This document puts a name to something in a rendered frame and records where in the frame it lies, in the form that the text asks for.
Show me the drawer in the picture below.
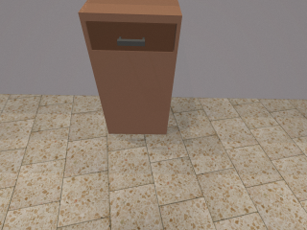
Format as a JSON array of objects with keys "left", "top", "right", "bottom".
[{"left": 85, "top": 21, "right": 177, "bottom": 52}]

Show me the cabinet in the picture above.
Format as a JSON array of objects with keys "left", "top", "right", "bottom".
[{"left": 78, "top": 0, "right": 182, "bottom": 135}]

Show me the handle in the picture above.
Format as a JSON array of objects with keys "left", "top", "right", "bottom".
[{"left": 117, "top": 36, "right": 145, "bottom": 47}]

